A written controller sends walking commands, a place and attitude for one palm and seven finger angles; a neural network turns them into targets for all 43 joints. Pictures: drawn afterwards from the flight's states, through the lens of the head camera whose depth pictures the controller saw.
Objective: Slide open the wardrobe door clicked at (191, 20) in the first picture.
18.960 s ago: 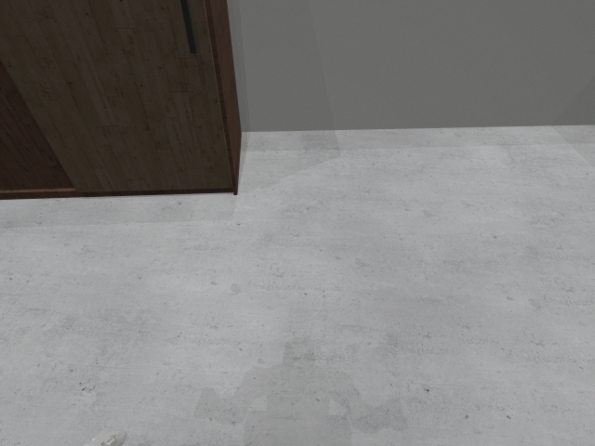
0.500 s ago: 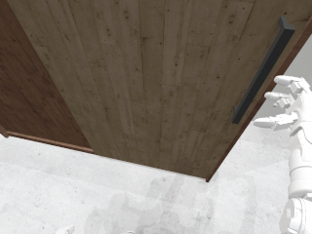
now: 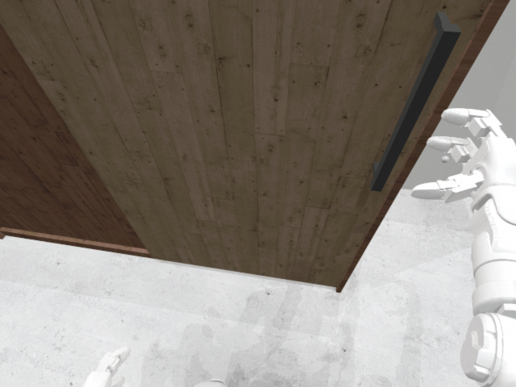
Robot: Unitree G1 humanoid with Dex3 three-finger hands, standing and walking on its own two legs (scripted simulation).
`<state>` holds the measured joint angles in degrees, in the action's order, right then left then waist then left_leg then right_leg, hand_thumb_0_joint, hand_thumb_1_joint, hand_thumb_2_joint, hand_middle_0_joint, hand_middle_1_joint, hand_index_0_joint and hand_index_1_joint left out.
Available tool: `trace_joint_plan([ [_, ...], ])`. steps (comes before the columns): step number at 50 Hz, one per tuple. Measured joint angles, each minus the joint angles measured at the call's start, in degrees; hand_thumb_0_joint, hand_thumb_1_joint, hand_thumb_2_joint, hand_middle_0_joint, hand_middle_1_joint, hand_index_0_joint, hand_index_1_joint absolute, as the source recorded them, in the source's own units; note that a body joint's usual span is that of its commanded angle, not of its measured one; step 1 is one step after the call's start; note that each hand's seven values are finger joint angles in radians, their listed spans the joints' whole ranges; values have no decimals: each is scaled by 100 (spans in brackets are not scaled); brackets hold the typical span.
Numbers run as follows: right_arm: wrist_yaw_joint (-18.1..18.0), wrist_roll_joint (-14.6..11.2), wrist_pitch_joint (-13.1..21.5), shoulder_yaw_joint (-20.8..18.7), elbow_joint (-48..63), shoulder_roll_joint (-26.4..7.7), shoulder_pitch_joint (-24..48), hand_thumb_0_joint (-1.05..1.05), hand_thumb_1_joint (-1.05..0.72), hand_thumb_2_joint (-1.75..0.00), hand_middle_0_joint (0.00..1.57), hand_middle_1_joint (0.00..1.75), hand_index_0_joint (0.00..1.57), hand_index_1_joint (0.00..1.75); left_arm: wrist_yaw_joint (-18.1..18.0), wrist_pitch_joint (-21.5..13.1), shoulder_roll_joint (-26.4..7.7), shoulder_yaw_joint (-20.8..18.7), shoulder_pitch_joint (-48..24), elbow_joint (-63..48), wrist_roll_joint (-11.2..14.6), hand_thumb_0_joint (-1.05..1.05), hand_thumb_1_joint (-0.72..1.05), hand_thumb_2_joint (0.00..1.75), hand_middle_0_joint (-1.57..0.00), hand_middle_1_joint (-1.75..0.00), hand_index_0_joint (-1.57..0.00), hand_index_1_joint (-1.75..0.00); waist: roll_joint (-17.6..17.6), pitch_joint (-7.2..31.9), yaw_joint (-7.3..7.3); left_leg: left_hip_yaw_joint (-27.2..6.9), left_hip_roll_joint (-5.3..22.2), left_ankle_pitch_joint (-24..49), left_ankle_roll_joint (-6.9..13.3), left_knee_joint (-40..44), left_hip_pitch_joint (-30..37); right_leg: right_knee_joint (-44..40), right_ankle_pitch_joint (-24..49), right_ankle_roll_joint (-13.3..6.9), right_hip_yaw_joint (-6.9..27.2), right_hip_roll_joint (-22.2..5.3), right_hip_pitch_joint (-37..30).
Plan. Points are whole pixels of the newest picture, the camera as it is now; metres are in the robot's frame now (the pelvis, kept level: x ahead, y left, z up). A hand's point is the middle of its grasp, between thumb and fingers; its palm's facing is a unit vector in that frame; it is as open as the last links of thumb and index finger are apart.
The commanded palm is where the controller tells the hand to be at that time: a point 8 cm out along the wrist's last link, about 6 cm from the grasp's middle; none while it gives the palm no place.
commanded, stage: move the hooked fingers beside the handle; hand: right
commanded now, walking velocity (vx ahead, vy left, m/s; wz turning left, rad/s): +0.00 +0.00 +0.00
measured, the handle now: (402, 118) +0.52 -0.18 +0.13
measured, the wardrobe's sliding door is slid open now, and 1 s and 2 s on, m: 0.00 0.00 0.00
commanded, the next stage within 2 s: feel for the door with the fingertips in 0.06 s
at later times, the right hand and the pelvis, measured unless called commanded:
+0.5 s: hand (420, 156) +0.46 -0.20 +0.12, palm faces +0.08 +1.00 +0.00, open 14.0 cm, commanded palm +0.42 -0.25 +0.12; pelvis +0.01 +0.00 +0.00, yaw +1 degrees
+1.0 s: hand (420, 146) +0.47 -0.20 +0.12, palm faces +0.10 +1.00 +0.00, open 14.0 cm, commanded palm +0.44 -0.25 +0.12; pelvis +0.00 +0.00 +0.00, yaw +1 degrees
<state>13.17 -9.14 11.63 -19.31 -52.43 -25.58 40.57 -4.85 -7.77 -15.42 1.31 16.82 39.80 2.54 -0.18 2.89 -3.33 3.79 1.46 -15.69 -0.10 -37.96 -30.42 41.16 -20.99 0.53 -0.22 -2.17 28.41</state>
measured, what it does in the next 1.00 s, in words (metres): stands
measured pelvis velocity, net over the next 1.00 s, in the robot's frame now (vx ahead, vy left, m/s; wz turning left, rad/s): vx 0.00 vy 0.00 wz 0.01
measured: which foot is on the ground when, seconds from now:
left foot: down 0.00-1.00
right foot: down 0.00-1.00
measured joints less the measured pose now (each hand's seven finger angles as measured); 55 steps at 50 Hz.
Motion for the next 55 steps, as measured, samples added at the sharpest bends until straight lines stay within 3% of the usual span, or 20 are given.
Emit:
trace_joint_plan([
  [6, 6, 27, -143, -58, -391, -67, 235, -1, 50, -30, 30, 120, 30, 120, 21, 38, 3, 34, 113, 30, -14, 1, 90, 90, -20, -30, -20, -29, -26, 26, -91, -34, 12, -1, -14, -36, -120, 17, -2, -14, -32, 13, 98],
  [12, -105, 75, 51, -169, -219, -60, 91, -1, 49, -30, 30, 120, 30, 120, 61, 48, 19, -6, 305, 35, -48, 1, 90, 90, -20, -30, -20, -29, -28, 30, -137, -104, -21, -12, -19, -70, -214, 49, -43, -17, -101, -18, 158],
  [23, -295, 45, -178, -10, 243, 276, -238, -1, 49, -30, 30, 120, 30, 120, 114, 103, 31, -104, 423, 89, -37, 1, 90, 90, -20, -30, -20, -29, -66, 138, -134, -118, -47, -29, -33, 43, -55, -29, -86, -27, -117, -39, 7],
  [30, -534, 116, -122, 90, 510, 521, -417, -1, 49, -30, 30, 120, 30, 120, 148, 81, 83, -102, 255, 55, -61, 1, 90, 90, -20, -30, -20, -29, -61, 153, -83, -120, -47, -37, -34, 77, 72, -78, -86, -23, -119, -37, -127],
  [41, -521, 189, -31, 147, -114, 313, 204, -1, 50, -30, 30, 120, 30, 120, 104, 22, 98, -23, 14, 68, -78, 1, 90, 90, -20, -30, -20, -29, -40, 35, -67, -45, -13, -27, -11, 0, -37, -14, -36, -5, -37, -6, 12],
  [55, -380, 238, 142, -114, -665, 55, 521, -1, 49, -30, 30, 120, 30, 120, 143, 79, 8, -59, 341, 161, -110, 1, 90, 90, -20, -30, -20, -29, -25, 76, -217, -84, -45, -33, 4, -105, -291, 85, -57, 6, -70, -39, 240],
])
